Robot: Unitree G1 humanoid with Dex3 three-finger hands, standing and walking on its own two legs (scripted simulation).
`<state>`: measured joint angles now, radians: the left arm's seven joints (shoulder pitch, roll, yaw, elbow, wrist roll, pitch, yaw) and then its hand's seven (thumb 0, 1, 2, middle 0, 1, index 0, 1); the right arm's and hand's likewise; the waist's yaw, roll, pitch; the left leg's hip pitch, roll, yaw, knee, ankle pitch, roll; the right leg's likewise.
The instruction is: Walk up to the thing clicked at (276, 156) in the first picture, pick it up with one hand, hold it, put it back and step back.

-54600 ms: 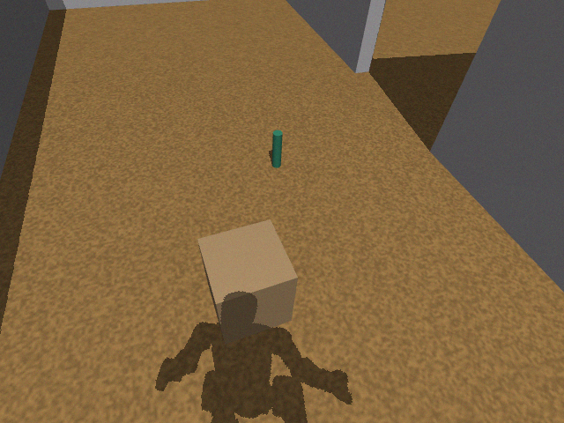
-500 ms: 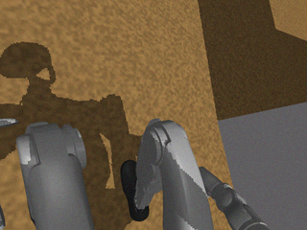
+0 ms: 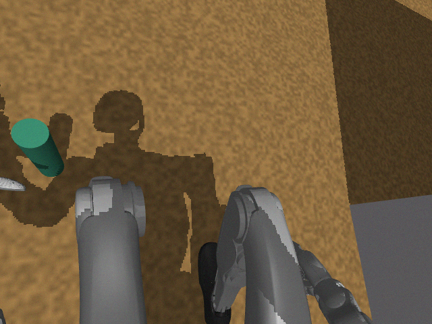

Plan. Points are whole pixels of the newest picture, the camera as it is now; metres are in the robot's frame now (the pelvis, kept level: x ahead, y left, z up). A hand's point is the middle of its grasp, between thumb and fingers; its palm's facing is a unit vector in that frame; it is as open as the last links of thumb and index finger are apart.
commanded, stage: rise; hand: left
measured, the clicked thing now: (43, 152) +0.37 +0.32 -0.20
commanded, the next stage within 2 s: home in 0.06 s
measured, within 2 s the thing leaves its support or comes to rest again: neither
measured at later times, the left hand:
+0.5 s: hand out of the picture +0.24 +0.39 +0.05, palm faces +0.38 -0.78 -0.50, open 17.2 cm
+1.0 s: hand out of the picture +0.21 +0.28 +0.26, palm faces +0.40 -0.84 -0.36, open 17.5 cm
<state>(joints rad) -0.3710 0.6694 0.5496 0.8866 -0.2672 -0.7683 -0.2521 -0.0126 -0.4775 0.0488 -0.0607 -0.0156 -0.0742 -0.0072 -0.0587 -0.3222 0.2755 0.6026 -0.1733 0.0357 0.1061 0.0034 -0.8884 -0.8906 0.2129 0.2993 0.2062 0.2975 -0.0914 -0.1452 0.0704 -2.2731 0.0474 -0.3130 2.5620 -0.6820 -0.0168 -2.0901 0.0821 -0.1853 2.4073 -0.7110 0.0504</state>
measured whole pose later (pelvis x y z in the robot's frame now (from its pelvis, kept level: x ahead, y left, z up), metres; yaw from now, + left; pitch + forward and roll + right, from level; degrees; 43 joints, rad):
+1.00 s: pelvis +0.07 +0.00 +0.35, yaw +14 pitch +19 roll -4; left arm 0.28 0.28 0.11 0.18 -0.02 0.21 0.17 -0.01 -0.55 0.06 -0.05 -0.05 -0.06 -0.05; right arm 0.20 -0.22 0.02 0.50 0.04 -0.01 -0.15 0.01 -0.90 -0.90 0.21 0.30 0.20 0.30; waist -0.03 0.01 -0.17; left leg -1.09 0.06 -0.06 1.30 -0.54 -0.02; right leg -0.99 -0.01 -0.06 1.25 -0.59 0.01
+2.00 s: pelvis +0.09 +0.00 +0.42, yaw +15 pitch +8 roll -2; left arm 0.47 0.20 -0.01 -0.01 -0.01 0.27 0.13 -0.01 -0.56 0.05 -0.05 -0.05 -0.06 -0.05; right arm 0.28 -0.21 0.03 0.50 0.01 -0.11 -0.18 0.01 -0.90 -0.90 0.21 0.30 0.20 0.30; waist -0.02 0.03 -0.10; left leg -0.66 0.05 -0.03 0.96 -0.44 -0.03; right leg -0.58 -0.01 -0.05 0.92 -0.48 0.01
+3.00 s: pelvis +0.10 +0.00 +0.42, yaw +15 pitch +8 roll -2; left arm 0.47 0.20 -0.01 -0.01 -0.01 0.27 0.14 -0.01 -0.58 0.04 -0.05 -0.05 -0.05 -0.05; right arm 0.27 -0.20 0.03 0.51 0.01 -0.12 -0.18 0.01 -0.90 -0.90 0.21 0.30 0.20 0.30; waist -0.02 0.03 -0.10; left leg -0.65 0.05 -0.03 0.96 -0.46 -0.02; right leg -0.56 -0.01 -0.04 0.91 -0.50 0.01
